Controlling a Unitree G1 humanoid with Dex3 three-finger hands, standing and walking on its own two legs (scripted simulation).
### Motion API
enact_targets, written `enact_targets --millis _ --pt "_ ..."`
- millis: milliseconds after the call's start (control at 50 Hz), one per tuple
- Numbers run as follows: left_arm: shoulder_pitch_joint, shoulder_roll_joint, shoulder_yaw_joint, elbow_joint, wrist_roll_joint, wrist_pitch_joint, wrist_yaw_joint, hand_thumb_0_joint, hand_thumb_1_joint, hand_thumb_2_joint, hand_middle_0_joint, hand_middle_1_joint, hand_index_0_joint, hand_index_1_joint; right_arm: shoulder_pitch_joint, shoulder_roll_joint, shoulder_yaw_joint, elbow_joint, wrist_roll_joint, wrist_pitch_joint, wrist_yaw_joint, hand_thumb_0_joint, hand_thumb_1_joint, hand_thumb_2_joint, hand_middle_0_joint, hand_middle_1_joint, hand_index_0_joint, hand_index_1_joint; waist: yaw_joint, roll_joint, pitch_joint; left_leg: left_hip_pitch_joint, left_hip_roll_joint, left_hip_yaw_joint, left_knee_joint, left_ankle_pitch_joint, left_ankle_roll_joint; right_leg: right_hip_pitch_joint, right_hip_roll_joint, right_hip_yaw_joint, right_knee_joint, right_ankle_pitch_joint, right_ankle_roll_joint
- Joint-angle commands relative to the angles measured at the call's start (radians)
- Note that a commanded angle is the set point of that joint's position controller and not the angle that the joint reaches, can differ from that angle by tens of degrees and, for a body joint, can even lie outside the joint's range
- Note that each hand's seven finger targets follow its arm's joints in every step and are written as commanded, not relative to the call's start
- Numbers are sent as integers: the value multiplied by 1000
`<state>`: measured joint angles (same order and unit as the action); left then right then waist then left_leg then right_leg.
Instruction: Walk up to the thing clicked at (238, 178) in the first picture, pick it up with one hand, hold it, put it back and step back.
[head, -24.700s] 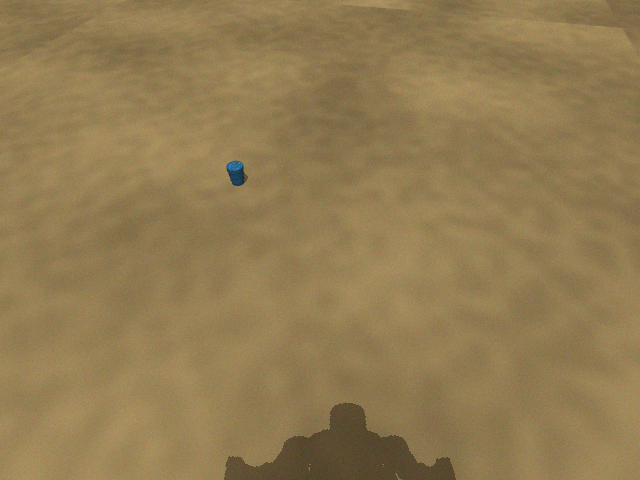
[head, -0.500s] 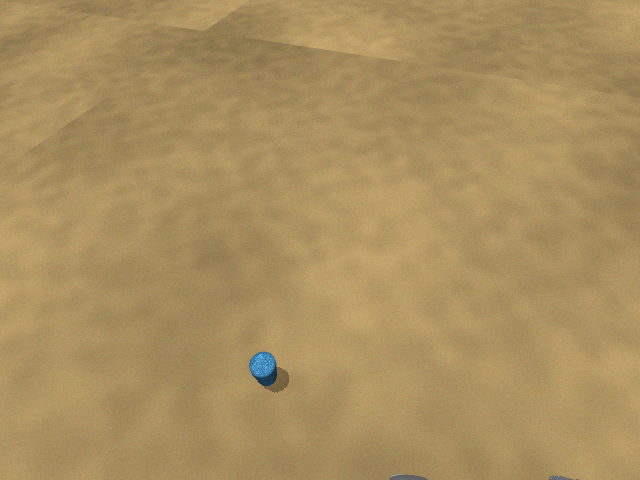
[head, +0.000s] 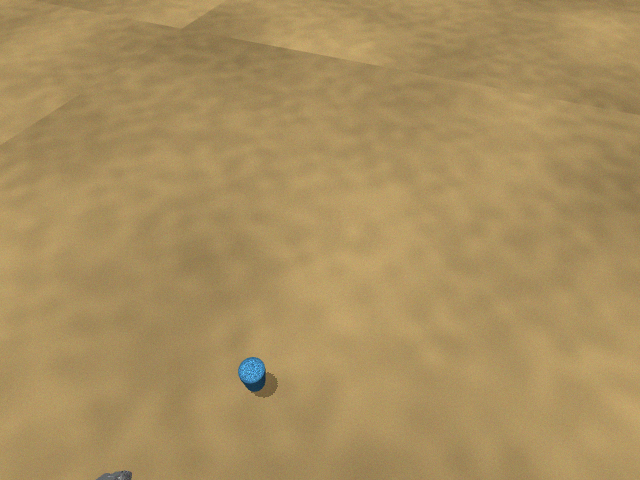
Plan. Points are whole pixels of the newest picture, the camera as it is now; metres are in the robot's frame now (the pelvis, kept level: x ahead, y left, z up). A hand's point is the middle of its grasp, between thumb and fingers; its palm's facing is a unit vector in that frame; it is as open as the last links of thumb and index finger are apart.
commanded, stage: walk up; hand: left
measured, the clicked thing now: (253, 376) +0.51 +0.21 -0.72
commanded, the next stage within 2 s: none
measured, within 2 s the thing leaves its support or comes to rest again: neither
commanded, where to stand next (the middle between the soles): +0.12 -0.02 m, yaw -1 degrees
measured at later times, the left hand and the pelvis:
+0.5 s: hand out of the picture +0.10 +0.24 -0.15, palm faces -0.04 -0.91 -0.40, open 7.4 cm; pelvis +0.05 -0.04 -0.01, yaw -1 degrees
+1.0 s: hand (168, 426) +0.23 +0.25 -0.17, palm faces -0.04 -0.93 -0.36, open 7.4 cm; pelvis +0.08 +0.00 -0.01, yaw -1 degrees
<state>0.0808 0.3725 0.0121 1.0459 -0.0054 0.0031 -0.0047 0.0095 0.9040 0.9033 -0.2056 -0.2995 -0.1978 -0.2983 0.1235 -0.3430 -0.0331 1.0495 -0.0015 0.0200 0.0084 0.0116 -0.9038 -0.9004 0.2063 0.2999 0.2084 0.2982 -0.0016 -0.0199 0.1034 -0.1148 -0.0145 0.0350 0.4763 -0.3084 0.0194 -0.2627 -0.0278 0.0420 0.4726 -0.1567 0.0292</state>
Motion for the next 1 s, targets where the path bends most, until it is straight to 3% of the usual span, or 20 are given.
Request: enact_targets --millis 0,240,260,300,360,400,440,460,480,500,520,580,620,720,800,840,880,900,920,980 --pt "-35 196 40 -45 4 -26 15 0 900 900 -200 -300 -200 -300 -57 -233 -52 -66 -4 -22 -11 0 -900 -900 200 300 200 300 8 50 -112 -60 139 -119 -152 146 35 107 -62 36 -37 155 -61" --pt "-31 212 48 -23 17 -37 18 0 900 900 -200 -300 -200 -300 -78 -220 -52 -56 -3 -15 -3 0 -900 -900 200 300 200 300 1 -19 -128 -2 109 -72 -122 92 23 76 -102 103 -95 166 -70" --pt "45 241 60 -48 28 -45 1 0 900 900 -200 -300 -200 -300 10 -264 -70 -84 -22 -33 16 0 -900 -900 200 300 200 300 -13 14 -220 39 91 -81 -114 -280 70 100 -49 89 -59 -305 -98" --pt "19 231 65 -50 39 -42 -11 0 900 900 -200 -300 -200 -300 41 -287 -83 -72 -34 -33 27 0 -900 -900 200 300 200 300 -32 73 -93 53 145 -186 -212 -536 115 -139 2 48 9 -489 -75" --pt "-15 209 70 -101 44 -52 -16 0 900 900 -200 -300 -200 -300 17 -306 -96 -113 -37 -44 23 0 -900 -900 200 300 200 300 -37 128 90 3 327 -322 -317 -295 198 -259 0 -27 253 -266 -44" --pt "49 193 66 -107 35 -71 -18 0 900 900 -200 -300 -200 -300 -8 -270 -87 -139 -41 -53 20 0 -900 -900 200 300 200 300 -2 100 44 82 255 -194 -174 52 175 -193 -6 -52 87 -212 -53" --pt "214 207 83 -62 32 -87 -14 0 900 900 -200 -300 -200 -300 -35 -251 -79 -175 -31 -48 30 0 -900 -900 200 300 200 300 58 79 -66 -18 148 -56 42 100 109 109 30 -58 -101 -80 -67" --pt "325 261 108 -27 34 -92 1 0 900 900 -200 -300 -200 -300 -40 -203 -65 -192 -20 -42 31 0 -900 -900 200 300 200 300 109 -100 -80 -174 76 -6 306 46 62 275 -72 129 -187 -56 -71" --pt "331 349 126 -43 41 -100 18 0 900 900 -200 -300 -200 -300 -3 -143 -44 -215 -13 -31 29 0 -900 -900 200 300 200 300 79 -252 -85 -411 -49 -23 455 -250 6 373 -266 499 -283 -61 -116" --pt "266 373 127 -82 38 -94 21 0 900 900 -200 -300 -200 -300 44 -225 -67 -193 -19 -13 12 0 -900 -900 200 300 200 300 57 -70 -71 -380 -6 -129 489 -289 16 263 -352 584 -272 -186 -193" --pt "239 378 125 -106 35 -90 24 0 900 900 -200 -300 -200 -300 55 -246 -78 -185 -24 -13 6 0 -900 -900 200 300 200 300 44 -67 -19 -377 28 -135 532 -272 29 189 -360 572 -252 -166 -253" --pt "179 269 98 -138 11 -98 34 0 900 900 -200 -300 -200 -300 140 -227 -75 -144 -16 -3 16 0 -900 -900 200 300 200 300 -15 -36 -34 -360 54 -198 534 -117 12 215 -218 246 -202 196 -135" --pt "186 247 85 -143 15 -99 44 0 900 900 -200 -300 -200 -300 133 -205 -70 -147 -17 10 12 0 -900 -900 200 300 200 300 -11 -31 -59 -269 48 -180 481 -87 -6 136 -191 130 -144 473 -136" --pt "113 224 75 -193 8 -67 55 0 900 900 -200 -300 -200 -300 110 -183 -58 -152 3 14 -8 0 -900 -900 200 300 200 300 -6 -129 -56 -206 12 -121 341 -33 -22 82 -197 41 -47 739 -192" --pt "88 244 83 -232 1 -11 50 0 900 900 -200 -300 -200 -300 118 -213 -66 -164 -4 11 -23 0 -900 -900 200 300 200 300 -9 -167 -105 -191 -2 -50 193 11 -3 106 -176 42 129 662 -185" --pt "64 244 81 -240 -12 5 50 0 900 900 -200 -300 -200 -300 139 -227 -72 -158 -8 1 -24 0 -900 -900 200 300 200 300 -27 -75 -138 -102 9 -39 30 379 8 76 -124 5 235 528 -134" --pt "73 193 74 -260 -35 15 52 0 900 900 -200 -300 -200 -300 124 -327 -104 -195 -13 -6 -27 0 -900 -900 200 300 200 300 -28 131 -212 13 217 -276 8 969 125 -22 63 -31 468 128 -49" --pt "95 177 74 -255 -37 26 60 0 900 900 -200 -300 -200 -300 107 -335 -100 -207 -9 -6 -25 0 -900 -900 200 300 200 300 -23 237 -231 65 312 -380 2 1144 222 -103 134 1 623 -483 -55" --pt "95 183 73 -241 -26 36 70 0 900 900 -200 -300 -200 -300 116 -353 -107 -204 -9 -5 -29 0 -900 -900 200 300 200 300 -42 266 -237 11 376 -470 -18 1052 285 -100 119 69 715 -563 -54" --pt "111 206 87 -209 -24 52 58 0 900 900 -200 -300 -200 -300 -9 -270 -88 -266 -18 6 -40 0 -900 -900 200 300 200 300 11 200 -188 -66 240 -264 2 809 206 -140 106 111 816 -449 -55"
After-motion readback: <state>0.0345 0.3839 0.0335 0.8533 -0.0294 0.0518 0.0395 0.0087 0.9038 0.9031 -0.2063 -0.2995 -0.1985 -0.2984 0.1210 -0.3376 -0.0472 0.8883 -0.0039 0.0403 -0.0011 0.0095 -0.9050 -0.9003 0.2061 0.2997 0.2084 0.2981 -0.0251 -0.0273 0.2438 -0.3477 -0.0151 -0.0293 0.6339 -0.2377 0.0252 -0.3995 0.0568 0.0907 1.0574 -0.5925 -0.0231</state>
